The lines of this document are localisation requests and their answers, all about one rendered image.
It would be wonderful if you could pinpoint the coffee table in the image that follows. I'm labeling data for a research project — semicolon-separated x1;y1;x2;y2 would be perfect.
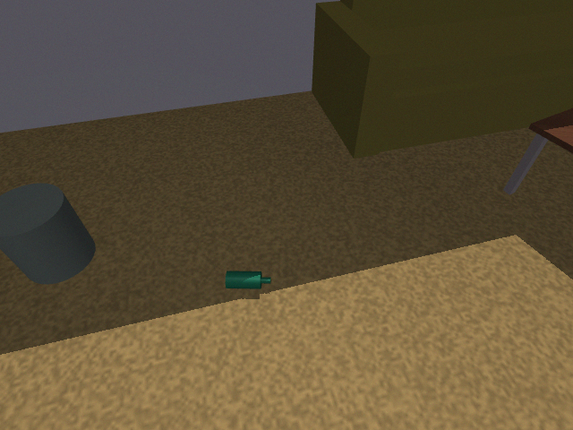
503;108;573;194

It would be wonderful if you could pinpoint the sofa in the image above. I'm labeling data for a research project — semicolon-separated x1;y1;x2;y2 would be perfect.
312;0;573;159

